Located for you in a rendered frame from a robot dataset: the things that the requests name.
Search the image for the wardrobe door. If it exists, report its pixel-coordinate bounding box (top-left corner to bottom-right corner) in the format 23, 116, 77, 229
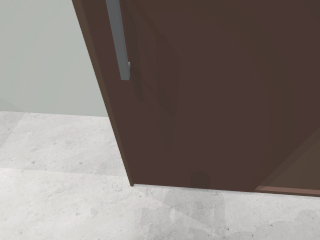
81, 0, 320, 193
260, 127, 320, 190

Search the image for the handle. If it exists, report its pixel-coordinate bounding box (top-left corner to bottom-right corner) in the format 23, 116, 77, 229
105, 0, 131, 81

